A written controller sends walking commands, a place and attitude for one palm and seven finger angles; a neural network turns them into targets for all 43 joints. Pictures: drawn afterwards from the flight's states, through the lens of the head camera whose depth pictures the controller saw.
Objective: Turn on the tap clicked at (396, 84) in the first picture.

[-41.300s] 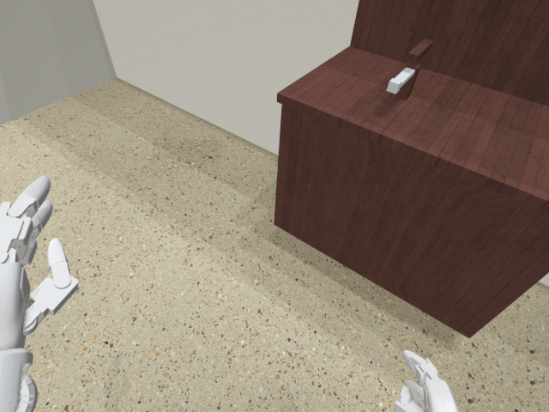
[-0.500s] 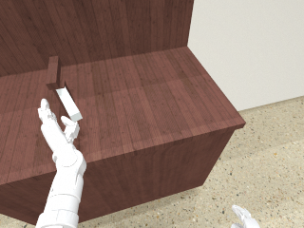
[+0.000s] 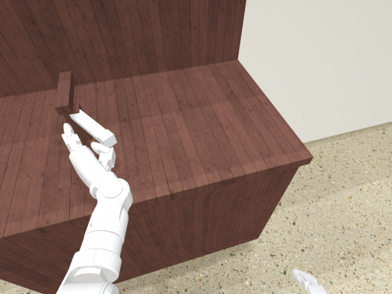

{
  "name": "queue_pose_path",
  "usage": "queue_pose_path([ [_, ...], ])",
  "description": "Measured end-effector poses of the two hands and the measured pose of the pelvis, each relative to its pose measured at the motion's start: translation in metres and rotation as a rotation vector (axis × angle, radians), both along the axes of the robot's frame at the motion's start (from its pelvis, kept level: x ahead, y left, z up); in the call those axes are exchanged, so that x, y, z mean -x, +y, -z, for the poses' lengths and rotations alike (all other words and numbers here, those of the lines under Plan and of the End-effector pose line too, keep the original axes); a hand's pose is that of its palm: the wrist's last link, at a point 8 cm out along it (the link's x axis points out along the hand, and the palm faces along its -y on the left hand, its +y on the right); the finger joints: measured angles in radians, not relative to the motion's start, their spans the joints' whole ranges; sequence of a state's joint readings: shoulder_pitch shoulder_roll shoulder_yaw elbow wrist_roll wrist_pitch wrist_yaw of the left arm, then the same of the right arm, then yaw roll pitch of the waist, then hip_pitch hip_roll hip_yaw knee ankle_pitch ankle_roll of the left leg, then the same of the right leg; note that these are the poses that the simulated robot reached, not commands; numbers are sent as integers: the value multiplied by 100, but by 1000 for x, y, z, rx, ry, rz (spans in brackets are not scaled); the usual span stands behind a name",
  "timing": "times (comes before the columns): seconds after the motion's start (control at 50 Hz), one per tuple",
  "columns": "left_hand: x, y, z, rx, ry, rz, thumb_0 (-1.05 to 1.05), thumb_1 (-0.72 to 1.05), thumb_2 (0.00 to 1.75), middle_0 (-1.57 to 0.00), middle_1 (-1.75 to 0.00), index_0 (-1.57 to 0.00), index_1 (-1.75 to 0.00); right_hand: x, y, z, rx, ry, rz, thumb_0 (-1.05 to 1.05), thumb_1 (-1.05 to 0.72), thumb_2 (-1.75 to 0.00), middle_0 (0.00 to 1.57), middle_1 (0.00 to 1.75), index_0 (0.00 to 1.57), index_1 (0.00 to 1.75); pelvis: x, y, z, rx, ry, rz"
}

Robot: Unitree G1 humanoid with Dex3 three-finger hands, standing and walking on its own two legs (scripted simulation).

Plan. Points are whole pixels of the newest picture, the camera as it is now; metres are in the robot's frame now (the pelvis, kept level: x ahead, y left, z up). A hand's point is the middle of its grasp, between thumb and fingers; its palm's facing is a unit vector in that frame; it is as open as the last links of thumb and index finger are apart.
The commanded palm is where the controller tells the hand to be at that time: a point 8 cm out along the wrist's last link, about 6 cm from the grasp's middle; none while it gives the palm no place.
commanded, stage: push the lever round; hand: left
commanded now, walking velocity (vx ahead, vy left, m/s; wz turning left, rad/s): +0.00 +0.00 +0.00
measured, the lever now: (107, 139) +0.42 +0.22 +0.08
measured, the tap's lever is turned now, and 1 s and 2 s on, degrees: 33 66 77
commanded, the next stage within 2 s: lift the hand up off the lever in 1.28 s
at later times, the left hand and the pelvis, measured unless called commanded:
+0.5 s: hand (125, 141) +0.42 +0.18 +0.07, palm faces +0.78 -0.62 -0.09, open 7.7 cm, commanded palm +0.37 +0.19 +0.08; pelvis +0.00 +0.00 -0.01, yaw +0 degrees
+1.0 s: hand (137, 127) +0.47 +0.16 +0.07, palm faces +0.82 -0.56 -0.14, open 7.8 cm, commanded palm +0.41 +0.18 +0.08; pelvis +0.00 -0.02 -0.01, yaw +0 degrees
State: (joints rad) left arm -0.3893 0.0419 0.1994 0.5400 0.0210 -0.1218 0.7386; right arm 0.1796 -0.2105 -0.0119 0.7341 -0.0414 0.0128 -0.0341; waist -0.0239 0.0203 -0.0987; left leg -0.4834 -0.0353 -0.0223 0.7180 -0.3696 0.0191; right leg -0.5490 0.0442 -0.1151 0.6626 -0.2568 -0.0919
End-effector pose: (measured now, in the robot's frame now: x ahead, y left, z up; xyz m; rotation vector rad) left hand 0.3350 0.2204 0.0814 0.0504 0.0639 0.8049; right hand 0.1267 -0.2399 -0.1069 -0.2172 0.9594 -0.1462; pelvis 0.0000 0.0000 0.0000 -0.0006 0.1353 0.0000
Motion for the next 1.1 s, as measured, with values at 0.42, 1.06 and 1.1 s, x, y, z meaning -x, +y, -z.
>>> queue_pose_path([
  [0.42, -31, -22, 1, 15, 33, -76, 0, 92, 91, -16, -15, -15, -15, 20, -6, 12, -14, 67, 9, 1, -90, -90, 20, 30, 20, 30, -1, -3, 5, -1, 45, 2],
  [1.06, -81, -49, -3, 2, 94, -172, 1, 93, 92, -16, -15, -10, -13, 57, -23, 29, -34, 170, 13, 0, -91, -90, 20, 30, 20, 30, -1, -19, 14, -11, 137, -3],
  [1.1, -84, -50, -3, 1, 94, -173, 1, 93, 92, -16, -15, -11, -13, 62, -26, 29, -33, 180, 20, 0, -91, -90, 20, 30, 20, 30, -2, -20, 14, -12, 142, -2],
])
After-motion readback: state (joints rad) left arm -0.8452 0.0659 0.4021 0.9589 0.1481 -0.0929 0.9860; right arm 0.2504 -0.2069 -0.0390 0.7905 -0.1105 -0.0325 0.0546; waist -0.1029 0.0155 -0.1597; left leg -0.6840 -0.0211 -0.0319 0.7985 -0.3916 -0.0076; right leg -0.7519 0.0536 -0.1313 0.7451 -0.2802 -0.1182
